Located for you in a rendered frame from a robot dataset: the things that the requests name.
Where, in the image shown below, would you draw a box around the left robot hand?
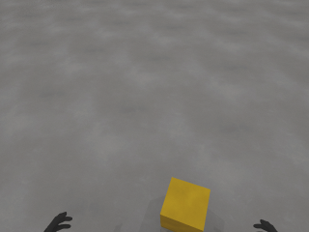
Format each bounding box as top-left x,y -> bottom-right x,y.
43,212 -> 72,232

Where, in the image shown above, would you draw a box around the carton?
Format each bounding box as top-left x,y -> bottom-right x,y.
160,177 -> 211,232

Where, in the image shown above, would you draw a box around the right robot hand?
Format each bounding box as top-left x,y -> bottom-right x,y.
253,219 -> 277,232

